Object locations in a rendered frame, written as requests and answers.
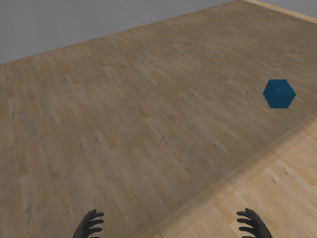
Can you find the carton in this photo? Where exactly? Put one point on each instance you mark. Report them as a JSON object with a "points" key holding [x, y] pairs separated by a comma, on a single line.
{"points": [[278, 93]]}

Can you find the robot right hand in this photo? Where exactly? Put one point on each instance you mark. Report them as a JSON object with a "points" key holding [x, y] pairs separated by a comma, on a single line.
{"points": [[259, 229]]}

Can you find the robot left hand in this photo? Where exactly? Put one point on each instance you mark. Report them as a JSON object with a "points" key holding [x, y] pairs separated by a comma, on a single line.
{"points": [[83, 231]]}

